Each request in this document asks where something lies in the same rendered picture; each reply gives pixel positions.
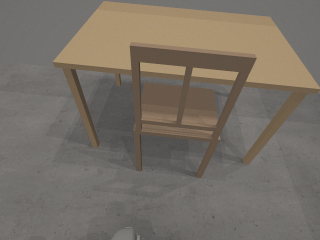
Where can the left robot thigh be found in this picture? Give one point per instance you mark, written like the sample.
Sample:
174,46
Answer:
126,234

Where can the table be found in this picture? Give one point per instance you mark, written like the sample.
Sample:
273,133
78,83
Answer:
103,45

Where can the chair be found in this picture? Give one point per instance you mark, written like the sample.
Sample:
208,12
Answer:
183,112

